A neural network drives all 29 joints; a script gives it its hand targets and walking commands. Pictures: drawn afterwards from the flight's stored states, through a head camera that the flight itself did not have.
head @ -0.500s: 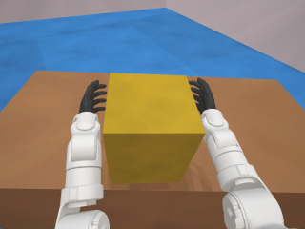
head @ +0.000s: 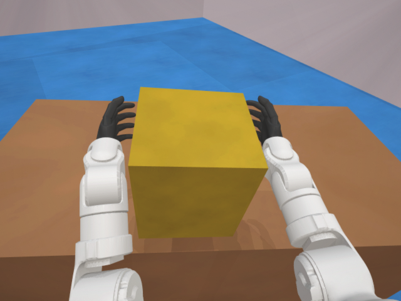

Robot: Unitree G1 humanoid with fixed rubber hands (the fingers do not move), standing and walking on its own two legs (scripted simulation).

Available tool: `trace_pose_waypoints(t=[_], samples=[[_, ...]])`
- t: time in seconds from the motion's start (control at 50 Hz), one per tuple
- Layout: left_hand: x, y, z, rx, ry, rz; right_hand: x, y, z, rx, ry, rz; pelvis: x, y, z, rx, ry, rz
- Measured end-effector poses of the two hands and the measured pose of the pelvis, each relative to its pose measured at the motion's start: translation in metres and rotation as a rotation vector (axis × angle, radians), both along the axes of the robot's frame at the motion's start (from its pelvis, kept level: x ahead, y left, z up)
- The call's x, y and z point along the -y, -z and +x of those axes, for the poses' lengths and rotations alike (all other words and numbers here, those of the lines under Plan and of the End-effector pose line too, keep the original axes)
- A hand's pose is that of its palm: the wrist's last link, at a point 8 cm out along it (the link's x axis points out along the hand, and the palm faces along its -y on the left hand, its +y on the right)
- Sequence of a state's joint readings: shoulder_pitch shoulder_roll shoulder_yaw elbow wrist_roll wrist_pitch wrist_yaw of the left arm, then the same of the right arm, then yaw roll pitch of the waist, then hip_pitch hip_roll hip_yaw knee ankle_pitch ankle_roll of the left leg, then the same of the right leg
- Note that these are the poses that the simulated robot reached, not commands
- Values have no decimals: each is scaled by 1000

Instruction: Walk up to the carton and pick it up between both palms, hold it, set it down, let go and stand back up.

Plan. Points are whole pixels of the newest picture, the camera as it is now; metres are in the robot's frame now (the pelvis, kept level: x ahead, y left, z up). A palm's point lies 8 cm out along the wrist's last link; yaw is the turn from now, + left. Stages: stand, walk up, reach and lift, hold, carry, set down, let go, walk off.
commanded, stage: reach and lift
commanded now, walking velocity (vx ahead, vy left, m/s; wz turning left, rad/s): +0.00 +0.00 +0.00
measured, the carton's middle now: (189, 167) +0.37 +0.00 +0.10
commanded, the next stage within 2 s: hold in 1.02 s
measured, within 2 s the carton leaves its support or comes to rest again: neither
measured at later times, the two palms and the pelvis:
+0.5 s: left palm (108, 130) +0.36 +0.15 +0.21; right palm (271, 130) +0.37 -0.15 +0.20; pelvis +0.00 +0.00 +0.00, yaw +0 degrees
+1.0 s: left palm (111, 123) +0.37 +0.15 +0.22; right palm (277, 118) +0.38 -0.16 +0.23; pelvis +0.00 -0.01 +0.00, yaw +0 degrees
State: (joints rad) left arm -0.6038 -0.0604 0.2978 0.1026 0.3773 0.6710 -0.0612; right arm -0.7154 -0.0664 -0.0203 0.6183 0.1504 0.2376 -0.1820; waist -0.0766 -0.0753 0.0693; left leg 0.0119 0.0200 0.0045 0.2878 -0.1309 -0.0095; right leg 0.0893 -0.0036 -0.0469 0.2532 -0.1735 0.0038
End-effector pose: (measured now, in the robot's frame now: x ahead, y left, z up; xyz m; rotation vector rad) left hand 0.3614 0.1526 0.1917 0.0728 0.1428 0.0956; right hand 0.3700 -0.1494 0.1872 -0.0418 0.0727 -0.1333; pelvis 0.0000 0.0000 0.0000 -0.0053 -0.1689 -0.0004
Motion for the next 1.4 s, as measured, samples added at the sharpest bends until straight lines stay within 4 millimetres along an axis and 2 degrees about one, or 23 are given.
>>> trace_pose_waypoints(t=[0.32, 0.6, 0.72, 0.92, 1.1, 1.4], samples=[[-5, -15, 1, 12, 15, 7, -5, -13, -3, 14, 17, 25, -6, 0, -6, -10, 4, -1], [1, -19, 2, 18, 12, 2, 1, -20, 0, 22, 11, 15, 0, 0, -3, 0, -1, -2], [4, -29, 2, 33, -2, 27, 4, -28, 4, 39, 0, 32, 2, 0, -1, -12, 2, 0], [8, -32, 7, 20, -1, 13, 8, -35, 8, 28, -2, 26, 7, 0, 2, -8, -4, -1], [3, -35, 0, 26, -7, 10, 3, -42, 5, 34, -11, 27, 5, 1, 3, -3, -4, -1], [-6, -53, -10, 36, -24, -5, -7, -65, -1, 43, -25, 39, 1, 1, -3, -10, 2, 0]])
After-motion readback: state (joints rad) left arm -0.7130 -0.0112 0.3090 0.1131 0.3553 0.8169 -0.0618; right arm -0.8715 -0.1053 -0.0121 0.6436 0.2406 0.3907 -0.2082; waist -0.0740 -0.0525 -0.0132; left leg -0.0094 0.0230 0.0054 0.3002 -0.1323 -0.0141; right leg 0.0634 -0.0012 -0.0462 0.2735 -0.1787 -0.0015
